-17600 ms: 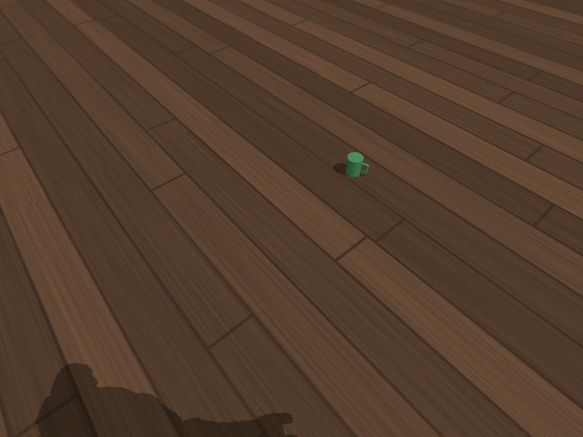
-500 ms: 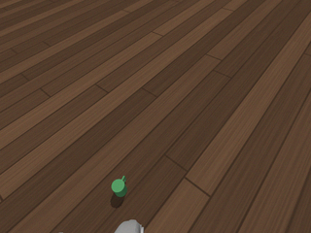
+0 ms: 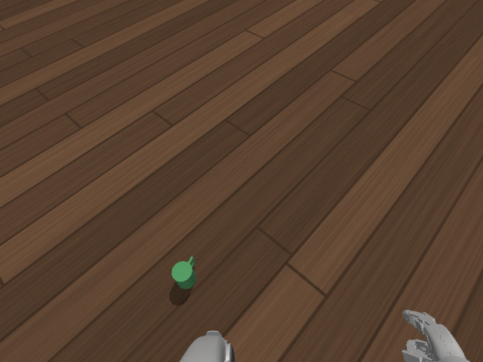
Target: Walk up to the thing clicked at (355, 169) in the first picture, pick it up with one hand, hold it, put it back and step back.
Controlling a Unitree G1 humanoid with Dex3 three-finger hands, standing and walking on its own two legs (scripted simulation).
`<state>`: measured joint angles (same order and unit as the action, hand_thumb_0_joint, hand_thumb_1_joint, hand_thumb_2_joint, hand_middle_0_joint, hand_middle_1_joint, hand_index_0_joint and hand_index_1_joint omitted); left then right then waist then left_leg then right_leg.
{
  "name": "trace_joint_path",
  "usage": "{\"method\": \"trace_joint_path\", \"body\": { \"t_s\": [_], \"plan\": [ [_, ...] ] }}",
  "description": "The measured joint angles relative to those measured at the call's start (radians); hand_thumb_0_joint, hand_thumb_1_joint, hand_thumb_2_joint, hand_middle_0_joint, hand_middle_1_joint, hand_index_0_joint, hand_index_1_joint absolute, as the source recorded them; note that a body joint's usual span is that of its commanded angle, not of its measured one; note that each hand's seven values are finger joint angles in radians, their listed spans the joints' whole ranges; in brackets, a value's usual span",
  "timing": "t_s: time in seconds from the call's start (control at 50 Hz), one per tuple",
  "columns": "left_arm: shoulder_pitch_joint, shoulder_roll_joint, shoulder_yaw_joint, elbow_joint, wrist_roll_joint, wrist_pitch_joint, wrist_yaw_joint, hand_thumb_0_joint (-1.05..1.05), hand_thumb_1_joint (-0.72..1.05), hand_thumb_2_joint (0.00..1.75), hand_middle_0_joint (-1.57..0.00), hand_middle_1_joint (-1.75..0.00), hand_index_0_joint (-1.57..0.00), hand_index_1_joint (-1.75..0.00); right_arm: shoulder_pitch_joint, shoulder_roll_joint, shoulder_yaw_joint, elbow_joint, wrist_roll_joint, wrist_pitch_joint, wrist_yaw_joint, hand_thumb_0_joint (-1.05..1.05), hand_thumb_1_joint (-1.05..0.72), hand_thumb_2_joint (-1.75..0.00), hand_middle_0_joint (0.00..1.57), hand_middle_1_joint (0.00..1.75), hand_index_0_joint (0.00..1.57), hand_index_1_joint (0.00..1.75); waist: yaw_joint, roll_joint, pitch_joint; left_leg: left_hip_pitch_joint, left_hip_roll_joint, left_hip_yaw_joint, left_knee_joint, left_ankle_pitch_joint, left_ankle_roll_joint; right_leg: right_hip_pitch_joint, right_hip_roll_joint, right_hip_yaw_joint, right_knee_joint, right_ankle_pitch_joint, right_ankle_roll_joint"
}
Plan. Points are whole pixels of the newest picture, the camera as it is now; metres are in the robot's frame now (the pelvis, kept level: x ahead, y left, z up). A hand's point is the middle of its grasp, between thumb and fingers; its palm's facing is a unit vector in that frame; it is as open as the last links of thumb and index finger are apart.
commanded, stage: walk up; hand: left
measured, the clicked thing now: (186, 271) +0.49 +0.26 -0.70
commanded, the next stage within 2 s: stand in 1.80 s
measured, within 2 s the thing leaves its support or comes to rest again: neither
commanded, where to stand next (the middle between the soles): +0.09 +0.03 m, yaw -1 degrees
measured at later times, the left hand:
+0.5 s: hand out of the picture +0.03 +0.29 -0.13, palm faces +0.01 -0.92 -0.40, open 7.4 cm
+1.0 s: hand out of the picture +0.09 +0.29 -0.12, palm faces +0.00 -0.93 -0.36, open 7.4 cm
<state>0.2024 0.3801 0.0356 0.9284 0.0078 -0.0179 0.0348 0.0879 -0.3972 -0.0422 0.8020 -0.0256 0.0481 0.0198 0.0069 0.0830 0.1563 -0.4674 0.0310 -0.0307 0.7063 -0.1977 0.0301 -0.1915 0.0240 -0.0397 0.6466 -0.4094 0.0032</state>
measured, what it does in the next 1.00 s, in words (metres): steps on the spot: left foot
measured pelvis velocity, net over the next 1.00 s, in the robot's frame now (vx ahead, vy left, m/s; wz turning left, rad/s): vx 0.00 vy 0.03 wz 0.03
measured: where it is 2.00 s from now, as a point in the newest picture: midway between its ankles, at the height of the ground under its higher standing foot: outside the picture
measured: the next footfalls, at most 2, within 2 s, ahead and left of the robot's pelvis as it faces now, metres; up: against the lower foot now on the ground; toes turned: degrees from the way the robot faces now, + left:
left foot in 0.24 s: +0.02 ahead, +0.14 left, +0.00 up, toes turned +1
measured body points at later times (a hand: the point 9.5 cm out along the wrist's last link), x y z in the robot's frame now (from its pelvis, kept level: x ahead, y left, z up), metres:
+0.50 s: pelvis -0.02 +0.02 +0.01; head -0.01 +0.02 +0.46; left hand +0.03 +0.34 -0.11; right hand +0.08 -0.29 -0.11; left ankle +0.02 +0.16 -0.71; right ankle +0.02 -0.11 -0.71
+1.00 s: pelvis +0.00 +0.03 +0.03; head +0.01 +0.03 +0.48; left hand +0.09 +0.34 -0.10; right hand +0.07 -0.27 -0.10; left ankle -0.02 +0.14 -0.71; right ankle +0.02 -0.11 -0.71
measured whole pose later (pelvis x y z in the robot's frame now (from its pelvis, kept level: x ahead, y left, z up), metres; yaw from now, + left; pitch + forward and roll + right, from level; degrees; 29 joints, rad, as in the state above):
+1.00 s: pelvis +0.00 +0.03 +0.03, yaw +1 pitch -2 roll +0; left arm 0.10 0.37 0.00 1.07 0.00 -0.03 0.00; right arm 0.16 -0.35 -0.01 1.07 0.00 -0.01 0.01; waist -0.01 -0.01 0.07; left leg -0.14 -0.01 -0.01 0.44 -0.26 0.01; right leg -0.19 -0.03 0.02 0.44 -0.21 0.03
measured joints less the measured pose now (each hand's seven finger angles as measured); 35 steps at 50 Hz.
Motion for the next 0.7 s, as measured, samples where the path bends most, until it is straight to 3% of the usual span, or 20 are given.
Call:
{"method": "trace_joint_path", "body": {
  "t_s": [0.06,0.1,0.16,0.24,0.26,0.3,0.36,0.4,0.46,0.52,0.6,0.7],
  "plan": [
    [0.056,0.009,-0.001,0.004,0.024,-0.01,0.001,0.0,0.9,0.89,-0.21,-0.3,-0.21,-0.3,0.021,0.008,-0.005,0.029,0.0,0.026,0.002,0.01,-0.9,-0.9,0.2,0.3,0.21,0.3,0.029,-0.019,-0.042,-0.016,-0.057,-0.035,0.135,-0.197,-0.009,-0.009,-0.03,0.026,0.013,-0.008,-0.006],
    [0.079,0.01,0.002,0.013,0.024,-0.014,0.004,0.0,0.9,0.89,-0.21,-0.3,-0.21,-0.3,0.031,0.001,-0.009,0.04,0.005,0.025,0.009,0.01,-0.9,-0.9,0.2,0.3,0.21,0.3,0.034,-0.028,-0.049,-0.011,-0.08,-0.058,0.217,-0.227,-0.014,-0.002,-0.054,0.04,-0.008,0.006,-0.004],
    [0.086,0.012,0.003,0.013,0.029,-0.02,0.003,0.0,0.9,0.89,-0.21,-0.3,-0.21,-0.3,0.049,-0.017,-0.019,0.055,0.014,0.012,0.012,0.01,-0.91,-0.9,0.2,0.3,0.21,0.3,0.018,-0.017,-0.045,0.022,-0.068,-0.078,0.209,-0.215,-0.019,0.002,-0.077,0.024,-0.036,0.026,0.013],
    [0.072,0.028,0.006,-0.023,0.029,-0.026,-0.009,0.01,0.9,0.89,-0.21,-0.3,-0.21,-0.3,0.068,-0.027,-0.018,0.094,0.015,-0.006,0.012,0.01,-0.91,-0.9,0.2,0.3,0.21,0.3,0.014,-0.017,-0.029,0.134,-0.025,-0.027,-0.021,-0.186,-0.022,-0.02,-0.098,-0.005,-0.001,0.011,0.032],
    [0.061,0.038,0.007,-0.03,0.025,-0.022,-0.012,0.01,0.9,0.89,-0.21,-0.3,-0.21,-0.3,0.067,-0.018,-0.019,0.109,0.014,-0.014,0.01,0.01,-0.91,-0.9,0.2,0.3,0.21,0.3,0.015,-0.037,-0.017,0.156,-0.037,-0.016,-0.074,-0.104,-0.031,-0.03,-0.117,-0.005,0.029,-0.004,0.037],
    [0.042,0.055,0.011,-0.035,0.012,-0.008,-0.013,0.0,0.9,0.89,-0.21,-0.3,-0.21,-0.3,0.059,0.014,-0.013,0.126,0.008,-0.032,0.006,0.01,-0.91,-0.9,0.2,0.3,0.21,0.3,0.035,-0.104,0.016,0.187,-0.073,0.021,-0.106,-0.062,-0.038,-0.065,-0.153,0.042,0.122,-0.005,0.015],
    [0.026,0.041,-0.002,-0.015,0.002,0.015,-0.014,0.01,0.9,0.89,-0.21,-0.3,-0.21,-0.3,0.085,0.032,0.0,0.123,0.011,-0.054,0.008,0.01,-0.91,-0.9,0.2,0.3,0.21,0.3,0.014,-0.091,-0.004,0.185,-0.052,-0.004,-0.106,-0.065,-0.025,-0.122,-0.089,0.058,0.248,-0.136,-0.014],
    [0.028,0.036,-0.007,-0.011,-0.001,0.015,-0.022,0.01,0.9,0.89,-0.21,-0.3,-0.21,-0.3,0.097,0.04,0.01,0.125,0.009,-0.052,0.006,0.01,-0.9,-0.9,0.2,0.3,0.21,0.3,0.01,-0.093,-0.026,0.197,-0.038,-0.006,-0.13,-0.055,-0.022,-0.14,-0.072,0.053,0.24,-0.15,-0.025],
    [0.035,0.03,-0.009,0.0,-0.003,0.002,-0.033,0.01,0.9,0.89,-0.21,-0.3,-0.21,-0.3,0.1,0.038,0.019,0.127,0.008,-0.053,0.004,0.01,-0.9,-0.9,0.21,0.3,0.21,0.3,0.0,-0.099,-0.05,0.2,-0.028,0.0,-0.13,-0.053,-0.039,-0.123,-0.071,0.039,0.107,-0.063,-0.024],
    [0.026,0.01,-0.006,0.025,0.008,-0.009,-0.028,0.0,0.9,0.89,-0.21,-0.3,-0.21,-0.3,0.087,0.021,0.021,0.135,0.017,-0.035,0.0,0.01,-0.9,-0.9,0.21,0.3,0.21,0.3,-0.007,-0.074,-0.054,0.184,-0.006,-0.011,-0.064,-0.087,-0.054,-0.074,-0.045,0.021,-0.023,0.129,-0.012],
    [0.021,-0.023,-0.016,0.054,0.026,-0.005,-0.033,0.0,0.9,0.89,-0.21,-0.3,-0.21,-0.3,0.089,0.016,0.014,0.164,0.024,-0.016,-0.006,0.01,-0.9,-0.9,0.2,0.3,0.21,0.3,0.001,-0.054,-0.093,0.158,-0.025,-0.034,0.032,-0.237,-0.03,-0.067,-0.04,0.014,-0.039,0.129,-0.015],
    [-0.013,-0.042,-0.024,0.071,0.022,0.002,-0.042,0.01,0.9,0.89,-0.21,-0.3,-0.21,-0.3,0.113,0.001,0.008,0.202,0.019,-0.035,0.001,0.01,-0.91,-0.9,0.2,0.3,0.21,0.3,-0.005,-0.043,-0.115,0.228,-0.029,-0.01,-0.091,-0.145,-0.017,-0.072,-0.05,0.004,-0.071,0.146,0.003]
  ]
}}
